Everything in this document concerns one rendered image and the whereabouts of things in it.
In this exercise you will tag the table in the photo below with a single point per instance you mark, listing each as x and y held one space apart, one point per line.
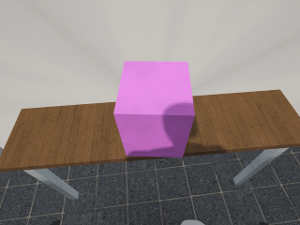
87 134

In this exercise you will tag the carton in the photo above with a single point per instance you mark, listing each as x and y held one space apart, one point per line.
154 109

